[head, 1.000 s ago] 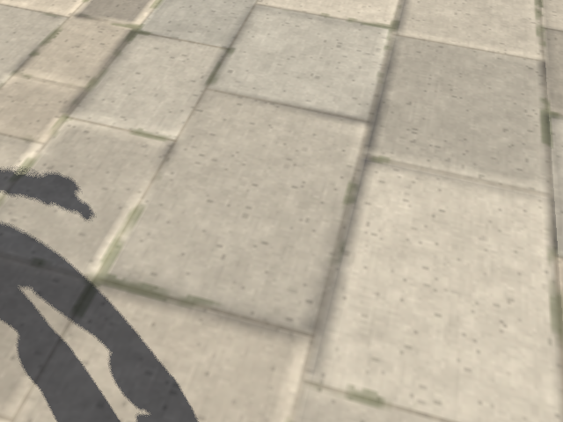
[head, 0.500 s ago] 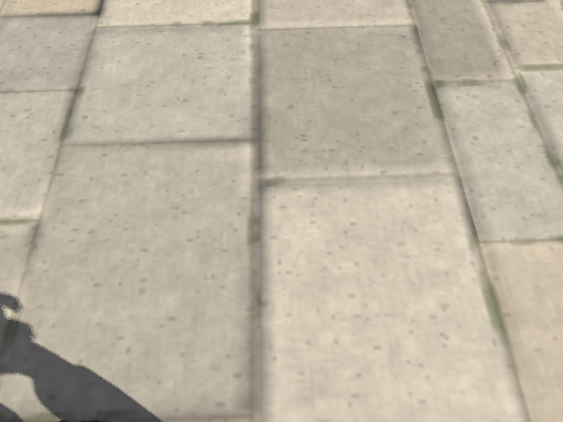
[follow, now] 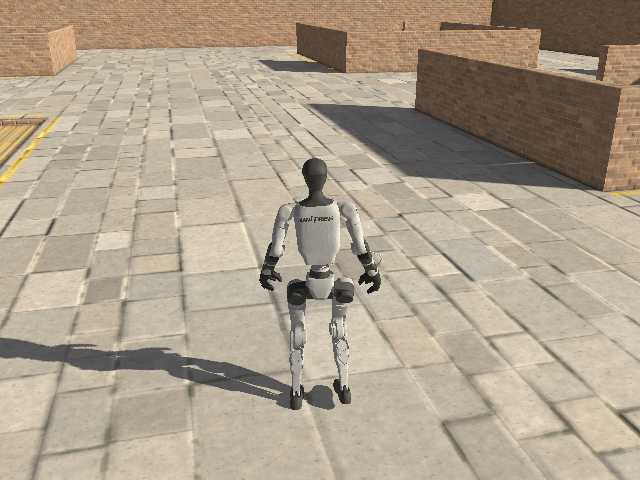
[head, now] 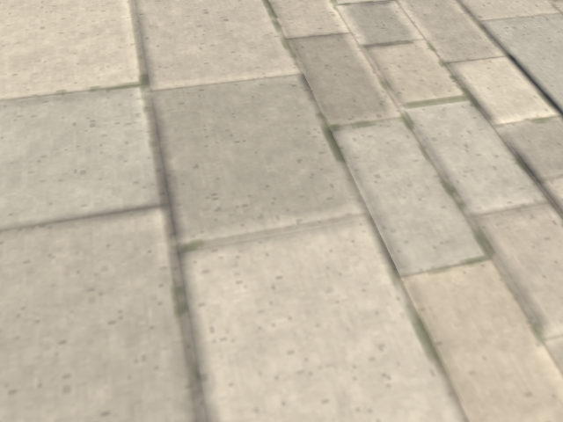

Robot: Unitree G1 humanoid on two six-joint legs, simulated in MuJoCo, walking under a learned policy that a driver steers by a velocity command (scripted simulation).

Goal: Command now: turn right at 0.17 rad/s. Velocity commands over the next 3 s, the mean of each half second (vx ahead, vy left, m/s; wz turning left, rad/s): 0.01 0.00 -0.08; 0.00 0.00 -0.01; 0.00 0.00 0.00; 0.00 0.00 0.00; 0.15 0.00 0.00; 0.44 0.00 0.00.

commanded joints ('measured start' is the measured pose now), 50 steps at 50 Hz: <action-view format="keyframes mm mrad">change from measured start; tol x4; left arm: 1 47 52 22 -35 -2 4 5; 4 -10 2 0 -42 -8 -3 -4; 7 31 25 8 -8 -11 -6 -9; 10 24 128 26 7 14 -3 0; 12 10 37 5 9 23 -13 -13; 50 114 2 -23 306 1 -54 11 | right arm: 1 -83 -130 -29 -68 15 -6 -4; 10 55 -86 -12 -20 0 -21 19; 13 -56 -105 -15 -8 1 -16 13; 50 37 -73 -19 292 21 20 -34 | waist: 1 47 174 -66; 5 -2 252 -102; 7 22 230 -90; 9 -2 104 -116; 10 -50 -60 -124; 12 6 -28 -69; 19 5 -18 1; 50 11 34 30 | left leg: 1 109 205 -186 -146 409 182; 6 171 171 -151 -90 431 178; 9 42 121 -116 -54 233 64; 10 48 43 -28 -70 94 14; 11 97 28 -3 -48 56 -25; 50 133 18 11 -75 123 -28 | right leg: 1 -5 -64 -15 44 5 44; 5 147 -94 -103 -314 86 48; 7 266 -88 -120 -572 306 16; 8 341 -119 -73 -599 388 -9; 9 420 -203 4 -551 574 -42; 10 371 -217 10 -490 514 -93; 11 293 -199 12 -512 377 -108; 13 232 -179 4 -531 300 -83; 20 190 -166 -4 -531 289 -66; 50 226 -122 -65 -548 327 -55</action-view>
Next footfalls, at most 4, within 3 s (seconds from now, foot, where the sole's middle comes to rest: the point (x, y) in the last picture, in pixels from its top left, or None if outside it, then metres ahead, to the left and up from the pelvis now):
0.16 right None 0.02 -0.14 -0.77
2.88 right None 0.44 -0.12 -0.77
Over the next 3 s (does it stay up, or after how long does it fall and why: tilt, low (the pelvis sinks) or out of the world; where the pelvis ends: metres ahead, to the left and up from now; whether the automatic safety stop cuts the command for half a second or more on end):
stays up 0.32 -0.04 -0.01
